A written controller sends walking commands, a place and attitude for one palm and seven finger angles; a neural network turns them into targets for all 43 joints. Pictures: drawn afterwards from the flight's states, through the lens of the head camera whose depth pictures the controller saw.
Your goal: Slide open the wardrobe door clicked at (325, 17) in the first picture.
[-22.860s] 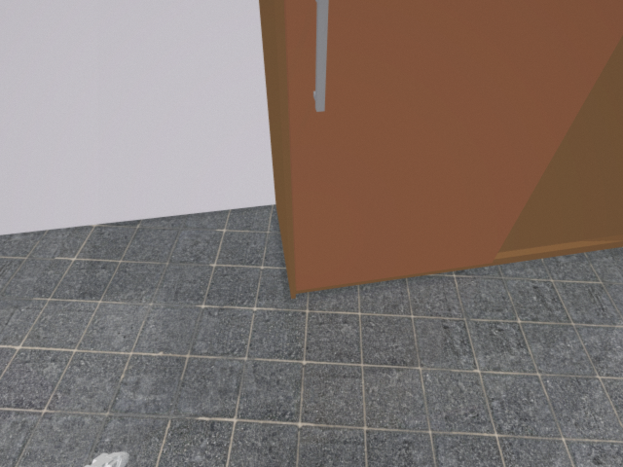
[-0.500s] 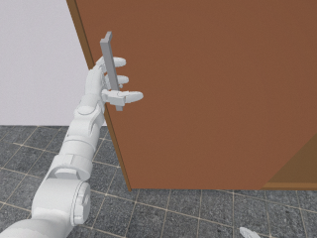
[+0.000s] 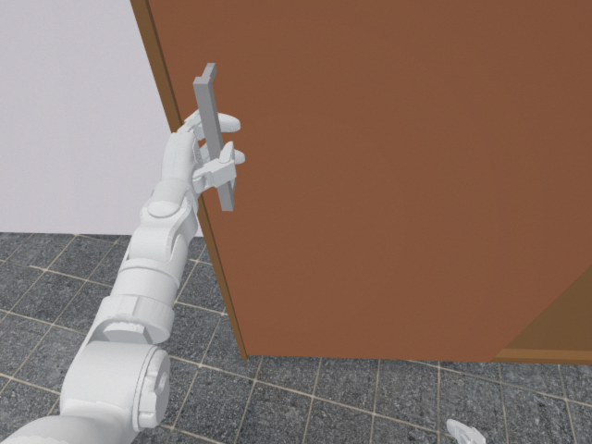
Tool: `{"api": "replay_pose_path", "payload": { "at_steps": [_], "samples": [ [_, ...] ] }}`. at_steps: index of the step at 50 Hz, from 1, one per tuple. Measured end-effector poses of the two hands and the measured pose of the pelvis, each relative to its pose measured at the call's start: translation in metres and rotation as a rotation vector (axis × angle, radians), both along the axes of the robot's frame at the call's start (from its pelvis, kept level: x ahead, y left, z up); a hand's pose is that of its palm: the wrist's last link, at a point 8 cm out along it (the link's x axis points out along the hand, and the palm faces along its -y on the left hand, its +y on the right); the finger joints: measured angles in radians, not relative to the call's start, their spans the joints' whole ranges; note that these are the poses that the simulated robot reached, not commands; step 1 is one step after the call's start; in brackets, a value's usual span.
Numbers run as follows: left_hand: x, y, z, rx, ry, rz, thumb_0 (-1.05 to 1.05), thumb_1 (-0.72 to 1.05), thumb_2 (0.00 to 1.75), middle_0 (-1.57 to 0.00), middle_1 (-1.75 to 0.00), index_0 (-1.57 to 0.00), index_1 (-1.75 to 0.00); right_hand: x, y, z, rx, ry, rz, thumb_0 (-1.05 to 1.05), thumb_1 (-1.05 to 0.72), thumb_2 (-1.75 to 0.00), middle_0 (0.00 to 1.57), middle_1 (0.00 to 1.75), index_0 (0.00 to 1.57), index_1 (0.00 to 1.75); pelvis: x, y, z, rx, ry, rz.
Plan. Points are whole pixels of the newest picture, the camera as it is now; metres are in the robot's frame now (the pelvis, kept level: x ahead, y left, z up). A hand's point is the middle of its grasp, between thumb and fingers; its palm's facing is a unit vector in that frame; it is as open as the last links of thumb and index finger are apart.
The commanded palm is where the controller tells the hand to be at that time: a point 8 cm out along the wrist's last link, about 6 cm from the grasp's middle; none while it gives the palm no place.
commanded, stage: grip the handle and tug to test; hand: left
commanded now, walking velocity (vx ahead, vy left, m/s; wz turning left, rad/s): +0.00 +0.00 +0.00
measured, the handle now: (219, 144) +0.49 +0.13 +0.16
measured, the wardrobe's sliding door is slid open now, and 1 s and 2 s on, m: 0.00 0.00 0.00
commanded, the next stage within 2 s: tug the door sideways, standing still in 0.62 s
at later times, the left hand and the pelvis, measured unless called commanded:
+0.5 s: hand (230, 165) +0.43 +0.11 +0.17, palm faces +0.00 -1.00 +0.01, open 5.4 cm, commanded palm +0.38 +0.15 +0.17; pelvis +0.01 +0.00 +0.00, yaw -1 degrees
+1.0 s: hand (230, 165) +0.43 +0.11 +0.17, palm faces +0.03 -1.00 -0.01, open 5.6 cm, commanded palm +0.41 +0.13 +0.17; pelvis +0.02 +0.00 +0.00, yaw +1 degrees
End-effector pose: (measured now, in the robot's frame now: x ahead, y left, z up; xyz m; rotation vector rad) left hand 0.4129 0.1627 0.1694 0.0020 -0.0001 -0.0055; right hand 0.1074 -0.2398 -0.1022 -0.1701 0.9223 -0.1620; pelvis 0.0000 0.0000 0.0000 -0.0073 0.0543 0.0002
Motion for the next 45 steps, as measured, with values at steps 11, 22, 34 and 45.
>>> {"api": "replay_pose_path", "payload": {
  "at_steps": [11,22,34,45],
  "samples": [
    [0.0,0.0,0.0,-0.006,0.002,-0.004,0.01,0.77,0.83,-0.4,-1.4,-0.4,-1.4,-0.001,-0.004,0.003,-0.001,-0.013,-0.018,0.01,-0.91,-0.9,0.2,0.3,0.2,0.3,0.0,-0.002,0.0,0.001,-0.004,-0.009],
    [-0.001,-0.001,0.0,-0.005,-0.004,0.001,0.01,0.79,0.81,-0.37,-1.4,-0.37,-1.4,-0.004,-0.006,0.001,0.006,0.001,-0.035,0.01,-0.91,-0.9,0.2,0.3,0.2,0.3,0.004,-0.002,0.001,0.002,-0.002,-0.019],
    [-0.007,-0.001,-0.001,-0.005,-0.019,0.002,0.02,0.79,0.8,-0.3,-1.39,-0.3,-1.37,0.024,-0.005,0.009,0.025,-0.055,-0.041,0.01,-0.91,-0.9,0.2,0.3,0.2,0.3,0.022,-0.002,0.002,0.002,-0.004,-0.039],
    [-0.006,-0.001,0.002,0.001,0.017,0.009,0.02,0.77,0.83,-0.32,-1.36,-0.33,-1.37,0.064,0.001,0.012,-0.004,-0.059,0.038,0.01,-0.91,-0.9,0.2,0.3,0.2,0.3,0.029,-0.002,0.002,-0.002,-0.006,0.004]
  ]
}}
